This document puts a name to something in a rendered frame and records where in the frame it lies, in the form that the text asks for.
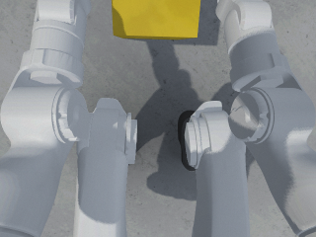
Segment right robot foot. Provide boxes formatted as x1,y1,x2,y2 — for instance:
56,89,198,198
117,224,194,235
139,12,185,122
178,110,196,171

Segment left robot forearm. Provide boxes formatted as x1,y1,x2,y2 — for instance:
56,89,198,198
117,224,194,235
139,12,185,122
0,0,92,128

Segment right robot upper arm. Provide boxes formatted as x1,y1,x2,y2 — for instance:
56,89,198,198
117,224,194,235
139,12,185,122
228,87,316,237

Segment left robot thigh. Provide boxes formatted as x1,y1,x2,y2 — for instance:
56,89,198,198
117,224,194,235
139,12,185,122
73,108,137,237

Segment left robot upper arm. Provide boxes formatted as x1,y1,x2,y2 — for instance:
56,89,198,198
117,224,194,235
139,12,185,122
0,85,91,237

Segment carton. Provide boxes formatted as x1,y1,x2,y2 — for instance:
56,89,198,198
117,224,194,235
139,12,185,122
112,0,200,40

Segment right robot forearm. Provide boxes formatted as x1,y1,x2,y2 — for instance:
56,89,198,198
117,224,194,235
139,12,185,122
215,0,306,93

